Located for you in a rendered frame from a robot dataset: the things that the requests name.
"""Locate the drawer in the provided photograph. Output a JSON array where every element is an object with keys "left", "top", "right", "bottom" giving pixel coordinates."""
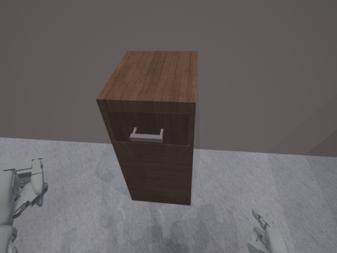
[{"left": 106, "top": 110, "right": 190, "bottom": 145}]

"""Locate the handle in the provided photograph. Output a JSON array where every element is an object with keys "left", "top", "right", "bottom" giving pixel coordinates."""
[{"left": 130, "top": 128, "right": 164, "bottom": 143}]

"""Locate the right robot hand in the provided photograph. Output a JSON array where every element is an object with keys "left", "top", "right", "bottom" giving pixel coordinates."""
[{"left": 247, "top": 209, "right": 289, "bottom": 253}]

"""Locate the cabinet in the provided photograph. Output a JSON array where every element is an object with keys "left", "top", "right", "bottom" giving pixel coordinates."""
[{"left": 96, "top": 51, "right": 198, "bottom": 206}]

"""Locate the left robot hand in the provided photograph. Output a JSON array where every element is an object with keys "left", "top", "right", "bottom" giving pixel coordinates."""
[{"left": 0, "top": 154, "right": 48, "bottom": 226}]

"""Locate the robot left forearm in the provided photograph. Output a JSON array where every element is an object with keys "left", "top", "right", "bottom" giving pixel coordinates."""
[{"left": 0, "top": 225, "right": 18, "bottom": 253}]

